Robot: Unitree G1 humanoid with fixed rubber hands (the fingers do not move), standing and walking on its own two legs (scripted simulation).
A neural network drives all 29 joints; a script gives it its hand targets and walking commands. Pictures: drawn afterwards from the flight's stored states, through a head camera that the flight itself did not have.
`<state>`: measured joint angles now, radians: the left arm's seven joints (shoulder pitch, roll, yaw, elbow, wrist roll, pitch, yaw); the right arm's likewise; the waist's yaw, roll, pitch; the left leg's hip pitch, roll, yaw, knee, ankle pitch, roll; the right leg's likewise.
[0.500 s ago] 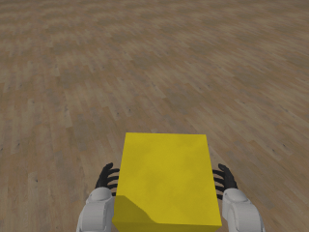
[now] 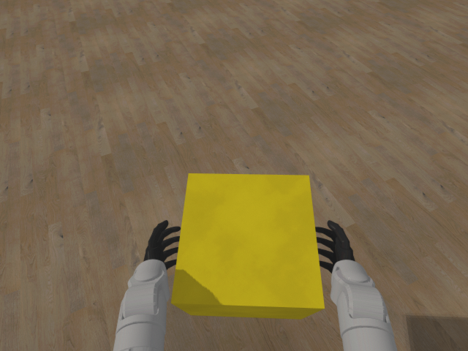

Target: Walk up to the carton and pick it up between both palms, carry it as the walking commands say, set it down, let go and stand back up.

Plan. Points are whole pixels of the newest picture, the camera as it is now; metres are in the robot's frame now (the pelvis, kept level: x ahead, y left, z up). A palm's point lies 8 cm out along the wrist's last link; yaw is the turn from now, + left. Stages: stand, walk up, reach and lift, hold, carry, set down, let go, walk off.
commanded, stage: set down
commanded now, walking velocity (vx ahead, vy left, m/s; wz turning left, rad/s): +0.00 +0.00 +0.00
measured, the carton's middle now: (246, 248) +0.36 -0.01 -0.10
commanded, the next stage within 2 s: none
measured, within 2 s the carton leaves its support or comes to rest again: neither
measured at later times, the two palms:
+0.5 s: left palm (175, 266) +0.33 +0.14 -0.12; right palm (333, 278) +0.29 -0.18 -0.12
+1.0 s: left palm (180, 265) +0.36 +0.14 -0.18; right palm (318, 274) +0.33 -0.18 -0.19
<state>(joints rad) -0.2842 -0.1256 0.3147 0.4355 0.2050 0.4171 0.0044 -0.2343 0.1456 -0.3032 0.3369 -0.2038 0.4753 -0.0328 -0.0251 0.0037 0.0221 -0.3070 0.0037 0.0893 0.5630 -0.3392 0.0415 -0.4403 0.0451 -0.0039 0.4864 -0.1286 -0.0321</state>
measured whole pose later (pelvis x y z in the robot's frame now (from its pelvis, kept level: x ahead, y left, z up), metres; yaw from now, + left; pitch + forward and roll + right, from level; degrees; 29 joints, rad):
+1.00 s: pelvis -0.05 -0.01 -0.12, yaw +2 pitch +38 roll +1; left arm -0.69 -0.12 0.42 0.56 0.21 0.25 0.04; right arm -0.55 0.14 -0.46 0.38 -0.20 0.32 -0.07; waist -0.02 0.01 -0.18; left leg -1.38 0.00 0.09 1.20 -0.48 0.05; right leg -1.51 0.03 -0.01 1.07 -0.23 -0.03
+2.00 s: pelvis -0.08 -0.01 -0.25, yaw +5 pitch +51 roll +4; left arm -1.04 0.02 0.39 0.63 0.21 0.29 0.06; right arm -0.90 0.02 -0.48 0.43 -0.20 0.37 -0.08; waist -0.04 0.01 -0.15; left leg -2.00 -0.01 0.09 1.68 -0.58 0.04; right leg -2.14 0.02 -0.01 1.54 -0.30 -0.03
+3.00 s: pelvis -0.10 -0.01 -0.35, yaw +7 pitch +46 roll +3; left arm -1.35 0.16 0.26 0.82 0.11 0.26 0.09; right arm -1.32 -0.25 -0.43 0.77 -0.16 0.32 -0.04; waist -0.09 0.01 0.22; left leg -2.20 -0.03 0.09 2.07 -0.66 0.05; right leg -2.36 0.00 -0.01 1.91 -0.36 -0.03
